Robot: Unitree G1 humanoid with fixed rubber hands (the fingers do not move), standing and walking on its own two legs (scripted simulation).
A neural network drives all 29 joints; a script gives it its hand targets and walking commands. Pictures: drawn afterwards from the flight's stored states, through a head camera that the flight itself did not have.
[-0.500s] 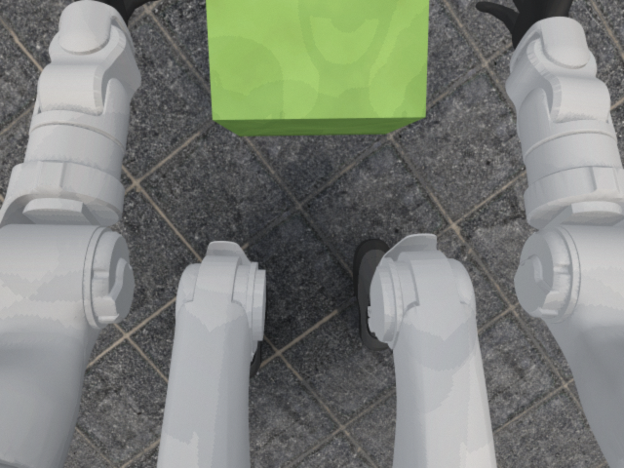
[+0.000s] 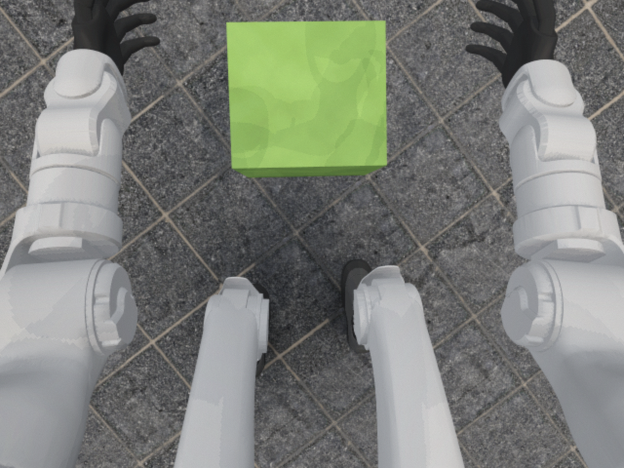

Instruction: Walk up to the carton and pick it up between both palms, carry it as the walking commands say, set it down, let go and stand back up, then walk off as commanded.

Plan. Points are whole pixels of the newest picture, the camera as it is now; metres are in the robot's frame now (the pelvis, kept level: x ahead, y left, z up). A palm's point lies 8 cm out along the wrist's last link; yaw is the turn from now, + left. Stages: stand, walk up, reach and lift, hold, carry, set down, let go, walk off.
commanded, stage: set down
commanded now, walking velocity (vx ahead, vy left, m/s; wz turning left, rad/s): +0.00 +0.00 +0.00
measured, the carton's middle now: (306, 111) +0.56 -0.02 -0.43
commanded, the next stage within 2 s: let go in 0.50 s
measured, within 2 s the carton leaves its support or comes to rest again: neither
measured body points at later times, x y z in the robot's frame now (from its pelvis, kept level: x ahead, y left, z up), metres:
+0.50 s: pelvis +0.03 +0.00 +0.13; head +0.33 -0.02 +0.46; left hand +0.55 +0.19 +0.02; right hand +0.52 -0.24 +0.02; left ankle +0.07 +0.12 -0.50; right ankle +0.11 -0.12 -0.50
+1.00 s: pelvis +0.08 +0.00 +0.19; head +0.27 -0.01 +0.60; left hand +0.42 +0.22 +0.09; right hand +0.40 -0.25 +0.09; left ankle +0.07 +0.12 -0.50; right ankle +0.11 -0.12 -0.50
